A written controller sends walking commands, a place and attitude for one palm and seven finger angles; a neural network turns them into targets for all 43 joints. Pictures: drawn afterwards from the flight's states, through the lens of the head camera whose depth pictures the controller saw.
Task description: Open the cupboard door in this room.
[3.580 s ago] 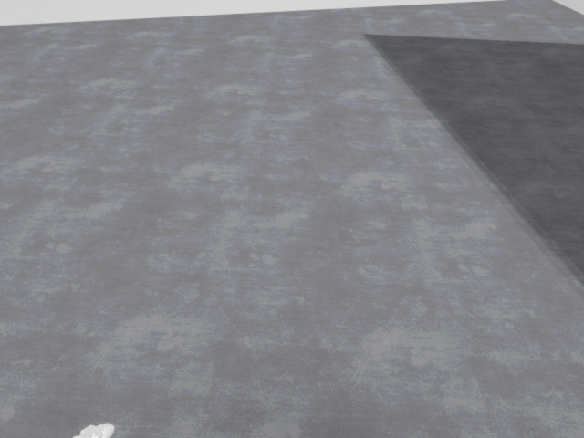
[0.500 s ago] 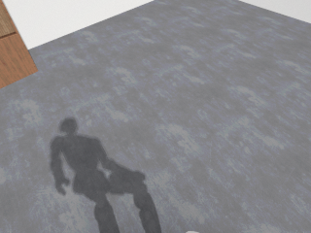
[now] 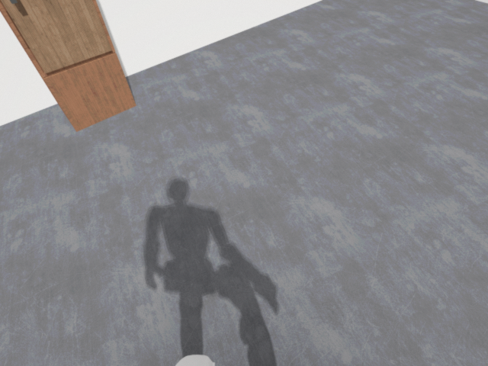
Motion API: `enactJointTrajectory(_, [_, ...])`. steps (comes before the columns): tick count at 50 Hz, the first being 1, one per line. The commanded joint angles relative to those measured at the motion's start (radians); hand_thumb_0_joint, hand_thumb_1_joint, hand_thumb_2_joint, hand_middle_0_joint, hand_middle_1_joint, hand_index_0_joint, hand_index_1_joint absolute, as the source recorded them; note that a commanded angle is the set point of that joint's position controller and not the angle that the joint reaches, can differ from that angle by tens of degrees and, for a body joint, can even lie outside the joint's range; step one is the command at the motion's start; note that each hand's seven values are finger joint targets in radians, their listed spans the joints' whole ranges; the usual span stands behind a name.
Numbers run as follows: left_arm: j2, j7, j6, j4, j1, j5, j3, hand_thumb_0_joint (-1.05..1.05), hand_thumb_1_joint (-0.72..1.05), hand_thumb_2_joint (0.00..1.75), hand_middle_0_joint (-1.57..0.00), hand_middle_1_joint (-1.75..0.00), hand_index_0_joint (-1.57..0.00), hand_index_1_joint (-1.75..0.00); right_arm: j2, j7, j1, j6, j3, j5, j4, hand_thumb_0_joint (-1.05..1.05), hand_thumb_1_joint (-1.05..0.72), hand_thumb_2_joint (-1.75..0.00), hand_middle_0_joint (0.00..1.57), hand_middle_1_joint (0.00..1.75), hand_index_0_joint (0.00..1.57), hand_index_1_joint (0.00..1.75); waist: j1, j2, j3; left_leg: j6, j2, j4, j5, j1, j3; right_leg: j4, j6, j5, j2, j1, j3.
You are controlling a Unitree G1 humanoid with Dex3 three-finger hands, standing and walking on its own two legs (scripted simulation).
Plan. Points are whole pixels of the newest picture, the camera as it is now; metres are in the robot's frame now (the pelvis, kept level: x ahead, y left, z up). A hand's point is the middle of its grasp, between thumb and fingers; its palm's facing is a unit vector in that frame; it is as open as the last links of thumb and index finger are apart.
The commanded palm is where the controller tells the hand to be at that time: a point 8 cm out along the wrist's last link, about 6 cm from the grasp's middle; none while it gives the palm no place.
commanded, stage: turn or walk to find it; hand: left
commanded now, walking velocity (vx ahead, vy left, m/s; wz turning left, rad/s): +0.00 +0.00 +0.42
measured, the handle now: out of the picture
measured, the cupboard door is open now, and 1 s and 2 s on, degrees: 0 0 0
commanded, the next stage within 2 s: stand and wait in 0.04 s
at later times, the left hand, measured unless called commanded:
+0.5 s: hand out of the picture -0.03 +0.23 -0.18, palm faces +0.14 -0.96 -0.23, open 7.4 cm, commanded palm none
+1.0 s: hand out of the picture -0.07 +0.24 -0.18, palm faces +0.17 -0.96 -0.20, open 7.4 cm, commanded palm none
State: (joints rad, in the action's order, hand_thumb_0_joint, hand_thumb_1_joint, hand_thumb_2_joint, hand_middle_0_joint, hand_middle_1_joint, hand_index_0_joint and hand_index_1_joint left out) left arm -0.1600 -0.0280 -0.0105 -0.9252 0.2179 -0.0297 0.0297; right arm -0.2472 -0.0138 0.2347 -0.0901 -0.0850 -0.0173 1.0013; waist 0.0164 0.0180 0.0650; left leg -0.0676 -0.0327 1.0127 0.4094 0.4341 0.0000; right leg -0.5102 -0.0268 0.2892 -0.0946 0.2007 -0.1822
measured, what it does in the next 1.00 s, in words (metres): steps on the spot: left foot, then right foot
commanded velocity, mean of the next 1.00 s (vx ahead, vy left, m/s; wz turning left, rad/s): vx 0.00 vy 0.00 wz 0.09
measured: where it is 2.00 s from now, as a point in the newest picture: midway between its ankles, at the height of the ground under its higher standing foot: outside the picture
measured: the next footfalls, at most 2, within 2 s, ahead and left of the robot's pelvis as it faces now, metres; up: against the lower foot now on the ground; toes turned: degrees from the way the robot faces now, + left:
left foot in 0.16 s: +0.02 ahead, +0.15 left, +0.00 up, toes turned +8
right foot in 0.52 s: -0.01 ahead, -0.07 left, +0.00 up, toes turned +3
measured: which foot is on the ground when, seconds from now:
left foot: up 0.00-0.14, down 0.16-0.54, up 0.56-0.76, down 0.78-1.00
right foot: down 0.00-0.16, up 0.18-0.50, down 0.52-1.00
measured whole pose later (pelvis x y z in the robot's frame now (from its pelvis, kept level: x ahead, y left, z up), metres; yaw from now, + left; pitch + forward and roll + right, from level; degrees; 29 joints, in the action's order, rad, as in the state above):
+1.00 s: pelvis -0.05 +0.06 +0.00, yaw +8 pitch -1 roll +1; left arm -0.19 -0.03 -0.03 -1.11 0.25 -0.02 0.02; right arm -0.14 0.04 0.24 0.00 -0.02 -0.01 1.11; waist -0.02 -0.05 0.03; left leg 0.03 0.02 0.46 0.25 0.20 0.09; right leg -0.55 0.04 0.32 -0.09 0.21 -0.06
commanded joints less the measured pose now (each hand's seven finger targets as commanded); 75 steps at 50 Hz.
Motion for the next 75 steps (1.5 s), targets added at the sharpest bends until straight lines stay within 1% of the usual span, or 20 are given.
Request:
enactJointTrajectory(1, [-0.239, -0.009, 0.016, 0.028, 0.075, -0.003, 0.068, 0.0, 0.9, 0.9, -0.2, -0.3, -0.2, -0.3, -0.029, -0.002, -0.105, 0.043, 0.007, 0.005, -0.099, 0.0, -0.9, -0.9, 0.2, 0.3, 0.2, 0.3, -0.065, -0.214, -0.061, 0.004, -0.001, -0.183, 0.057, 0.008, 0.058, 0.124, -0.119, -0.496, -0.256, -0.123, 0.165])
enactJointTrajectory(6, [-0.232, -0.009, 0.007, -0.004, 0.053, 0.005, 0.065, 0.0, 0.9, 0.9, -0.2, -0.3, -0.2, -0.3, -0.03, 0.009, -0.01, 0.064, 0.018, 0.008, -0.062, 0.0, -0.9, -0.9, 0.2, 0.3, 0.2, 0.3, -0.011, -0.194, -0.111, 0.036, 0.01, -0.55, -0.161, -0.246, 0.09, 0.001, -0.045, -0.457, -0.213, -0.042, 0.115])
enactJointTrajectory(7, [-0.199, -0.006, 0.001, 0.001, 0.067, 0.015, 0.057, 0.0, 0.9, 0.9, -0.2, -0.3, -0.2, -0.3, -0.079, 0.011, 0.022, 0.076, 0.011, 0.003, -0.052, 0.0, -0.9, -0.9, 0.2, 0.3, 0.2, 0.3, 0.003, -0.061, -0.142, 0.062, -0.064, -0.636, -0.31, -0.383, 0.018, -0.104, 0.006, -0.314, -0.161, 0.063, 0.068])
enactJointTrajectory(8, [-0.135, 0.0, -0.005, 0.02, 0.093, 0.019, 0.043, 0.0, 0.9, 0.9, -0.2, -0.3, -0.2, -0.3, -0.165, 0.015, 0.034, 0.083, -0.004, -0.005, -0.056, 0.0, -0.9, -0.9, 0.2, 0.3, 0.2, 0.3, 0.002, 0.216, -0.148, 0.151, -0.284, -0.657, -0.583, -0.465, -0.236, -0.245, 0.07, 0.08, -0.048, 0.252, 0.019])
enactJointTrajectory(9, [-0.123, -0.005, -0.015, 0.028, 0.045, 0.011, 0.029, 0.0, 0.9, 0.9, -0.2, -0.3, -0.2, -0.3, -0.181, 0.022, 0.04, 0.076, -0.007, -0.004, -0.049, 0.0, -0.9, -0.9, 0.2, 0.3, 0.2, 0.3, 0.025, 0.247, -0.121, 0.234, -0.353, -0.71, -0.605, -0.368, -0.272, -0.389, 0.075, 0.326, -0.014, 0.248, 0.073])
enactJointTrajectory(11, [-0.138, -0.003, -0.029, -0.006, 0.006, 0.013, 0.034, 0.0, 0.9, 0.9, -0.2, -0.3, -0.2, -0.3, -0.135, 0.041, -0.034, 0.081, 0.01, -0.005, -0.047, 0.0, -0.9, -0.9, 0.2, 0.3, 0.2, 0.3, 0.001, 0.209, -0.052, 0.235, -0.294, -0.733, -0.484, -0.255, -0.217, -0.5, 0.07, 0.248, -0.02, 0.248, 0.17])
enactJointTrajectory(14, [-0.111, 0.008, -0.023, -0.065, 0.066, 0.011, 0.022, 0.0, 0.9, 0.9, -0.2, -0.3, -0.2, -0.3, -0.092, 0.047, -0.076, 0.093, 0.028, 0.001, -0.048, 0.0, -0.9, -0.9, 0.2, 0.3, 0.2, 0.3, -0.023, 0.119, -0.049, 0.221, -0.222, -0.715, -0.578, -0.296, -0.109, -0.46, 0.077, 0.155, -0.009, 0.227, 0.159])
enactJointTrajectory(20, [-0.092, 0.002, -0.016, -0.077, 0.062, 0.016, 0.008, 0.0, 0.9, 0.9, -0.2, -0.3, -0.2, -0.3, -0.098, 0.042, -0.041, 0.086, 0.019, 0.0, -0.011, 0.0, -0.9, -0.9, 0.2, 0.3, 0.2, 0.3, -0.004, 0.108, -0.047, 0.227, -0.217, -0.698, -0.579, -0.307, -0.135, -0.19, 0.085, 0.143, 0.012, 0.123, 0.118])
enactJointTrajectory(23, [-0.093, -0.002, -0.006, -0.095, 0.132, 0.014, 0.015, 0.0, 0.9, 0.9, -0.2, -0.3, -0.2, -0.3, -0.092, 0.036, -0.07, 0.08, 0.012, 0.003, -0.017, 0.0, -0.9, -0.9, 0.2, 0.3, 0.2, 0.3, -0.039, 0.093, -0.052, 0.194, -0.181, -0.652, -0.464, -0.227, -0.142, -0.02, 0.084, -0.001, 0.023, 0.015, 0.099])
enactJointTrajectory(25, [-0.146, -0.009, 0.009, -0.092, 0.154, 0.005, 0.025, 0.0, 0.9, 0.9, -0.2, -0.3, -0.2, -0.3, -0.048, 0.027, -0.071, 0.078, 0.013, 0.013, -0.034, 0.0, -0.9, -0.9, 0.2, 0.3, 0.2, 0.3, -0.045, -0.047, -0.049, 0.117, -0.081, -0.52, -0.282, -0.104, -0.074, 0.151, 0.056, -0.128, -0.082, -0.081, 0.208])
enactJointTrajectory(27, [-0.236, -0.011, 0.015, -0.063, 0.144, 0.001, 0.048, 0.0, 0.9, 0.9, -0.2, -0.3, -0.2, -0.3, -0.015, 0.018, -0.106, 0.06, 0.014, 0.008, -0.072, 0.0, -0.9, -0.9, 0.2, 0.3, 0.2, 0.3, -0.066, -0.313, -0.032, 0.057, 0.043, -0.257, 0.074, -0.005, 0.026, 0.259, -0.095, -0.137, -0.311, -0.022, 0.417])
enactJointTrajectory(28, [-0.218, -0.013, 0.016, -0.056, 0.135, 0.001, 0.049, 0.0, 0.9, 0.9, -0.2, -0.3, -0.2, -0.3, -0.036, 0.017, -0.129, 0.048, 0.006, 0.002, -0.078, 0.0, -0.9, -0.9, 0.2, 0.3, 0.2, 0.3, -0.077, -0.309, -0.005, 0.063, 0.018, -0.116, 0.113, 0.003, -0.02, 0.289, -0.133, -0.091, -0.32, 0.055, 0.432])
enactJointTrajectory(31, [-0.167, -0.015, 0.016, -0.037, 0.044, -0.003, 0.038, 0.0, 0.9, 0.9, -0.2, -0.3, -0.2, -0.3, -0.003, 0.01, -0.057, 0.049, 0.006, 0.006, -0.032, 0.0, -0.9, -0.9, 0.2, 0.3, 0.2, 0.3, -0.021, -0.167, -0.01, 0.055, 0.007, -0.023, 0.047, -0.014, -0.004, 0.228, -0.112, -0.217, -0.23, 0.055, 0.27])
enactJointTrajectory(37, [-0.179, -0.012, 0.012, -0.078, 0.069, 0.006, 0.039, 0.0, 0.9, 0.9, -0.2, -0.3, -0.2, -0.3, 0.034, 0.023, 0.019, 0.073, 0.032, 0.006, 0.014, 0.0, -0.9, -0.9, 0.2, 0.3, 0.2, 0.3, -0.019, -0.16, -0.061, 0.039, 0.011, -0.503, -0.138, -0.237, 0.073, 0.104, -0.062, -0.262, -0.165, 0.035, 0.19])
enactJointTrajectory(39, [-0.117, -0.006, 0.001, -0.075, 0.085, 0.022, 0.026, 0.0, 0.9, 0.9, -0.2, -0.3, -0.2, -0.3, -0.038, 0.028, 0.058, 0.096, 0.029, -0.001, 0.03, 0.0, -0.9, -0.9, 0.2, 0.3, 0.2, 0.3, -0.021, 0.073, -0.089, 0.088, -0.129, -0.651, -0.36, -0.339, -0.104, -0.028, 0.029, -0.099, -0.051, 0.124, 0.119])
enactJointTrajectory(41, [-0.072, -0.006, -0.011, -0.083, 0.056, 0.02, 0.009, 0.0, 0.9, 0.9, -0.2, -0.3, -0.2, -0.3, -0.088, 0.04, 0.013, 0.1, 0.023, -0.004, 0.026, 0.0, -0.9, -0.9, 0.2, 0.3, 0.2, 0.3, -0.025, 0.235, -0.037, 0.174, -0.248, -0.765, -0.331, -0.204, -0.236, -0.122, 0.07, 0.107, 0.008, 0.093, 0.086])
enactJointTrajectory(46, [-0.062, 0.003, -0.011, -0.141, 0.069, 0.019, -0.005, 0.0, 0.9, 0.9, -0.2, -0.3, -0.2, -0.3, -0.046, 0.059, 0.007, 0.11, 0.042, 0.0, 0.059, 0.0, -0.9, -0.9, 0.2, 0.3, 0.2, 0.3, -0.037, 0.124, -0.043, 0.201, -0.2, -0.718, -0.547, -0.265, -0.132, -0.132, 0.057, 0.129, 0.003, 0.074, 0.141])
enactJointTrajectory(50, [-0.084, -0.005, 0.01, -0.186, 0.12, 0.016, -0.013, 0.0, 0.9, 0.9, -0.2, -0.3, -0.2, -0.3, -0.009, 0.053, 0.038, 0.112, 0.046, 0.013, 0.085, 0.0, -0.9, -0.9, 0.2, 0.3, 0.2, 0.3, -0.033, -0.002, -0.066, 0.117, -0.107, -0.637, -0.441, -0.252, -0.051, 0.145, 0.044, -0.189, -0.033, -0.067, 0.18])
enactJointTrajectory(53, [-0.092, -0.007, 0.017, -0.193, 0.089, 0.019, -0.015, 0.0, 0.9, 0.9, -0.2, -0.3, -0.2, -0.3, 0.003, 0.047, 0.052, 0.104, 0.051, 0.01, 0.103, 0.0, -0.9, -0.9, 0.2, 0.3, 0.2, 0.3, -0.017, -0.086, -0.022, 0.088, -0.079, -0.658, -0.334, -0.263, -0.027, 0.144, 0.028, -0.192, -0.046, -0.019, 0.194])
enactJointTrajectory(75, [-0.042, -0.015, 0.023, -0.213, 0.158, 0.021, -0.023, 0.0, 0.9, 0.9, -0.2, -0.3, -0.2, -0.3, 0.048, 0.05, 0.133, 0.106, 0.063, 0.009, 0.152, 0.0, -0.9, -0.9, 0.2, 0.3, 0.2, 0.3, -0.016, -0.031, 0.032, 0.088, -0.076, -0.686, -0.241, -0.265, 0.0, 0.188, 0.016, -0.093, -0.02, 0.039, 0.216])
